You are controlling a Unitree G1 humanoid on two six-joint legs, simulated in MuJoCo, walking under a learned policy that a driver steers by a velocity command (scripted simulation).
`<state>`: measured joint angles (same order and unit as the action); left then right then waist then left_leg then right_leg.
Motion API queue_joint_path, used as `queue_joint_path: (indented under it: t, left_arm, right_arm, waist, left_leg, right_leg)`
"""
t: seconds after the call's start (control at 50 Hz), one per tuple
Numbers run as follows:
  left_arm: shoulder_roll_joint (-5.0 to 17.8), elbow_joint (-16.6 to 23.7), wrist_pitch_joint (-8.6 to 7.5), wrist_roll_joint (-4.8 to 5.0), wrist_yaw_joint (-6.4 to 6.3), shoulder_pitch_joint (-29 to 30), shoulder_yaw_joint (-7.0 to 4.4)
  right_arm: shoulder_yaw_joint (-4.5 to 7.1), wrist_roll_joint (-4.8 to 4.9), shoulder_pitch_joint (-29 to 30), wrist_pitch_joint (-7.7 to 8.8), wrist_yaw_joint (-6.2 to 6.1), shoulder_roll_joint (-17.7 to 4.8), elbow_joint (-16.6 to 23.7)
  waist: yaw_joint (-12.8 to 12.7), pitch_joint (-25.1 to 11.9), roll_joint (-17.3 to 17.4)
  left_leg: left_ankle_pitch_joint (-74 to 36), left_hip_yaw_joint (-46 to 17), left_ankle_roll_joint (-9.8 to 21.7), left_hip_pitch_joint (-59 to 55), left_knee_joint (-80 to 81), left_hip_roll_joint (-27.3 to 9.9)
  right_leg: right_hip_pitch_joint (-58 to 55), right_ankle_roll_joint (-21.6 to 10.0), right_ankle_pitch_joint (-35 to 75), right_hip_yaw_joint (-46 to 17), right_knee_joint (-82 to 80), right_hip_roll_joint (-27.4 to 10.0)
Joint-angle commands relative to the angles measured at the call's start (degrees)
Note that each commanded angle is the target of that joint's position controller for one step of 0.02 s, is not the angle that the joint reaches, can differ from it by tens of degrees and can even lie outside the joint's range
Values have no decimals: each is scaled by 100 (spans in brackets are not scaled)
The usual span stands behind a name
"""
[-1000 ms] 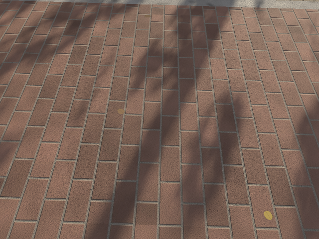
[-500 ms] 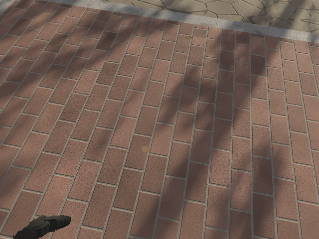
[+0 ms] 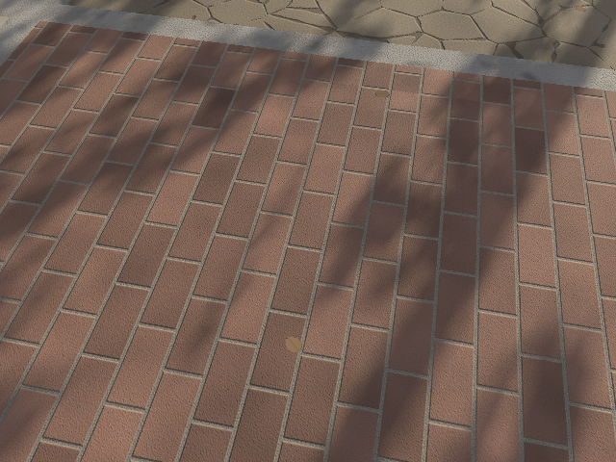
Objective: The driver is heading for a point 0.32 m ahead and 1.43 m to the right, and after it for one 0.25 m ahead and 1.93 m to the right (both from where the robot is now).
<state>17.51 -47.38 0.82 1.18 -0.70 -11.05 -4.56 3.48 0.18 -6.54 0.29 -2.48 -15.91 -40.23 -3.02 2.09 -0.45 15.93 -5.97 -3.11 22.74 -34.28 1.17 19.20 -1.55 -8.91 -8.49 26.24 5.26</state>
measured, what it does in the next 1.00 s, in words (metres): steps on the spot, turning right: left foot, then right foot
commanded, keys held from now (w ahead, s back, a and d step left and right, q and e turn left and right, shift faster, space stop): e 1.00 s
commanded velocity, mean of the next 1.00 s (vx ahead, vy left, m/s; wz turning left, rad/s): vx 0.02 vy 0.00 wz -0.56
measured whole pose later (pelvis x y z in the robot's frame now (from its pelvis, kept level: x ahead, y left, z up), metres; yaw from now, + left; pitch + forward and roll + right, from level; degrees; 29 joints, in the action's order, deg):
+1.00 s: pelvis +0.04 -0.01 +0.00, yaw -36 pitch +2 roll +0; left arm 20.1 -36.6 2.8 1.2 -1.1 -9.1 -5.1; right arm 4.4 -1.4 -8.9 1.0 -0.8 -16.2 -38.9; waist -0.6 1.8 -3.0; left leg 14.0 -1.4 0.8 15.6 -28.0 1.1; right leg 26.7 1.7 -28.6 -9.0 55.5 6.4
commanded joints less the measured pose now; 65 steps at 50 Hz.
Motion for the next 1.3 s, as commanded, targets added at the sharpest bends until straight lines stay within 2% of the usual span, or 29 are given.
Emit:
queue_joint_path:
  t: [0.02,0.04,0.06,0.08,0.1,0.12,0.18,0.28,0.34,0.42,0.44,0.46,0.48,0.5,0.54,0.6,0.68,0.82,0.88,0.9,0.92,0.94,0.96,1.02,1.06,1.14,1.22,1.28,1.3]
  left_arm:
    - [716,511,25,38,-87,367,-132]
    - [407,566,26,-24,-83,179,-38]
    - [292,739,-26,-14,-71,23,-21]
    - [782,682,-82,-70,-51,-45,-148]
    - [1003,573,-56,-8,-33,-161,-251]
    - [955,446,34,5,-64,-291,-279]
    - [621,602,181,13,-57,-101,-197]
    - [392,1072,172,13,92,423,-64]
    - [513,1197,202,5,171,424,-101]
    - [605,1121,249,-17,219,-85,-213]
    - [963,1103,239,-11,146,-322,-333]
    - [1687,1257,220,-80,42,-390,-461]
    - [1505,1319,89,-267,116,-556,-389]
    - [1363,1288,-17,-280,142,-367,-340]
    - [1009,1313,-49,-72,62,179,-242]
    - [930,1383,19,-87,-35,353,-180]
    - [1017,1369,48,-53,-109,232,-213]
    - [1114,1462,129,-33,-28,344,-257]
    - [1033,1528,180,62,-51,557,-232]
    - [852,1543,176,46,-71,421,-182]
    - [541,1578,151,-10,-55,90,-102]
    - [911,1611,94,-4,-62,134,-225]
    - [1272,1490,85,-34,-61,-31,-359]
    - [987,1267,245,13,-75,-160,-354]
    - [739,1393,259,58,-36,52,-274]
    - [532,1638,227,14,42,411,-157]
    - [593,1690,253,10,131,286,-161]
    - [599,1592,288,13,187,-156,-225]
    - [727,1517,285,-3,146,-398,-292]
  right_arm:
    - [226,3,-636,180,38,-669,214]
    - [304,-117,-795,172,-6,-1047,258]
    - [381,-303,-573,90,7,-1398,295]
    - [325,-342,-495,103,17,-1121,379]
    - [234,-273,-256,121,6,-812,461]
    - [201,-186,-15,127,10,-695,497]
    - [195,-116,-9,88,-12,-722,432]
    - [316,-101,-243,-26,-57,-990,350]
    - [378,-31,-244,-35,13,-1141,316]
    - [377,157,-271,4,74,-1056,175]
    - [321,40,-599,30,106,-828,76]
    - [152,-309,-517,42,139,-407,380]
    - [227,-179,19,66,90,-691,520]
    - [281,-21,184,39,55,-862,532]
    - [334,-56,67,-19,-48,-912,376]
    - [338,-76,-216,-22,-35,-817,332]
    - [252,-54,-24,15,4,-625,397]
    - [271,25,26,137,157,-700,489]
    - [313,25,-370,213,213,-696,391]
    - [378,-34,-502,212,191,-935,378]
    - [457,-144,-326,160,146,-1409,471]
    - [449,-304,-363,150,175,-1336,474]
    - [355,-253,-178,165,164,-1055,570]
    - [237,-57,204,116,77,-713,646]
    - [237,-99,46,54,27,-758,607]
    - [338,-108,-195,-42,6,-1013,534]
    - [411,-6,-92,-70,107,-1210,507]
    - [408,166,33,-50,137,-1189,451]
    - [357,167,-238,-24,155,-989,326]
  waist:
    - [504,-736,-703]
    - [420,-987,77]
    - [152,-739,1556]
    - [245,-806,1410]
    - [168,-719,982]
    - [75,-600,735]
    - [191,-421,811]
    - [474,-687,1051]
    - [491,-707,1132]
    - [188,-695,930]
    - [205,-837,99]
    - [361,-864,-1815]
    - [-156,-1290,-1262]
    - [-78,-1017,-854]
    - [186,-686,-553]
    - [382,-793,-683]
    - [262,-780,-704]
    - [182,-671,-913]
    - [471,-728,-857]
    - [433,-855,-542]
    - [76,-865,936]
    - [208,-691,1614]
    - [156,-614,1091]
    - [132,-324,793]
    - [275,-293,917]
    - [534,-570,1062]
    - [503,-648,1172]
    - [192,-658,1060]
    - [134,-700,725]
  left_leg:
    - [-813,71,209,-1327,1330,-164]
    - [-1240,-783,629,-1981,1469,-1295]
    - [-2261,-2077,1497,-1900,1719,-2316]
    - [-2664,-2274,1928,-1695,1696,-2614]
    - [-2773,-1704,1782,-1623,1577,-2295]
    - [-2708,-1107,1509,-1580,1472,-1903]
    - [-2975,-293,1417,-1489,1483,-1546]
    - [-2880,133,1551,-1810,1465,-1723]
    - [-2809,281,1523,-1708,1376,-1859]
    - [-2098,694,940,-1286,514,-1715]
    - [-1103,1184,438,-490,-451,-1361]
    - [2257,1482,-180,1339,-2316,-522]
    - [2575,488,-203,1662,-3297,-221]
    - [2129,285,-124,1742,-3583,-322]
    - [1239,173,-69,1761,-3271,-448]
    - [596,224,-152,1214,-3089,-239]
    - [339,149,-211,1028,-1852,-122]
    - [521,75,-84,104,-395,129]
    - [-483,176,105,-826,1173,110]
    - [-1014,-197,318,-1498,1405,-477]
    - [-2105,-1402,951,-1994,1508,-1675]
    - [-2709,-2348,1835,-1706,1685,-2436]
    - [-2594,-2026,1940,-1549,1645,-2436]
    - [-2076,-733,1442,-1466,1523,-1625]
    - [-2198,-272,1466,-1564,1575,-1438]
    - [-2460,-23,1603,-2045,1493,-1690]
    - [-2567,267,1552,-1776,1394,-1846]
    - [-2191,554,1180,-1505,844,-1808]
    - [-1637,851,814,-1061,322,-1610]
  right_leg:
    - [-59,-580,140,-1504,-227,-976]
    - [480,-258,-1025,-1033,753,-619]
    - [1513,42,-2523,128,1809,227]
    - [1596,264,-2794,160,3140,-156]
    - [1614,364,-2471,121,3685,-265]
    - [1645,494,-2162,192,3951,-341]
    - [1744,746,-1507,476,4036,-447]
    - [1177,763,-1257,827,2550,-689]
    - [615,588,-1215,1112,1827,-633]
    - [-659,61,21,1287,-50,-381]
    - [-1632,-218,1472,501,-375,-829]
    - [-2494,-1176,3956,-1715,-230,-2479]
    - [-2144,-2045,3794,-2138,-403,-2866]
    - [-1892,-1858,3129,-1658,-509,-2516]
    - [-1535,-1261,2174,-1096,-537,-1947]
    - [-1111,-1198,2102,-884,-606,-1660]
    - [-1187,-1155,1419,-1098,-560,-1545]
    - [-854,-1122,989,-1964,-393,-1445]
    - [-709,-795,967,-2070,-26,-1138]
    - [-265,-501,163,-1844,357,-883]
    - [635,-109,-1664,-831,1507,-107]
    - [1324,187,-2957,-139,2790,220]
    - [1395,363,-2684,-148,3752,-133]
    - [1622,679,-1755,77,4461,-295]
    - [1633,782,-1497,403,4097,-373]
    - [1320,816,-1577,680,2906,-659]
    - [470,616,-1430,1078,1813,-648]
    - [-408,237,-448,1319,328,-482]
    - [-1104,38,156,1138,-227,-417]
